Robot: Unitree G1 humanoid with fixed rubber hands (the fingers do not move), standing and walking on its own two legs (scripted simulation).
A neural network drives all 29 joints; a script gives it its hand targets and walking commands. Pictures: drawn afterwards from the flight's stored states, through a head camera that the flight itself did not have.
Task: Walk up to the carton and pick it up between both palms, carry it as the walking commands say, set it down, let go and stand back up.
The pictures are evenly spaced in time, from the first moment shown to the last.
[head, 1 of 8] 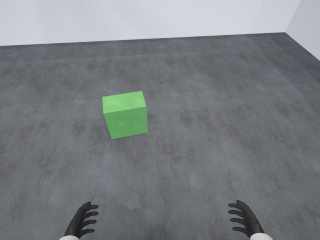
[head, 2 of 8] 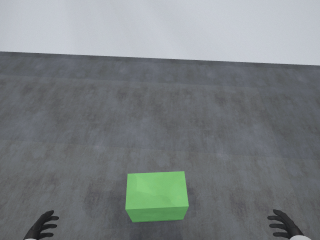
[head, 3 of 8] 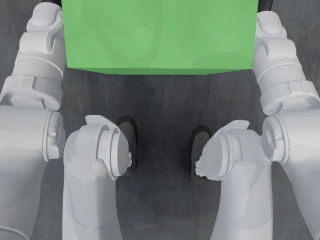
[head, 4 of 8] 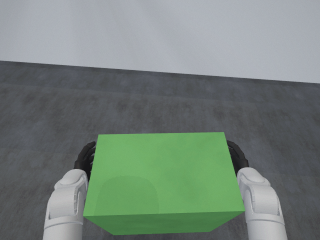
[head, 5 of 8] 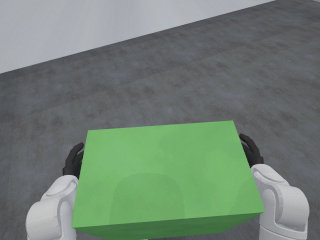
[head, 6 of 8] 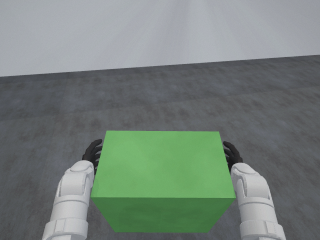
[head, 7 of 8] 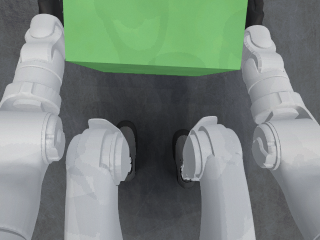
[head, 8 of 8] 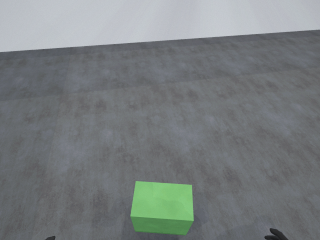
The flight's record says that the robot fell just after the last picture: no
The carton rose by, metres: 0.66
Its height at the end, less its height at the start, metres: +0.00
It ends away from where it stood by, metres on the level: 1.61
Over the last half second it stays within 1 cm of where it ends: yes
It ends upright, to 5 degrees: yes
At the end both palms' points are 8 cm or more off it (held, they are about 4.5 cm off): yes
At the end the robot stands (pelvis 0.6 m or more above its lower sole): yes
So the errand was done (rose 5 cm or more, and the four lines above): yes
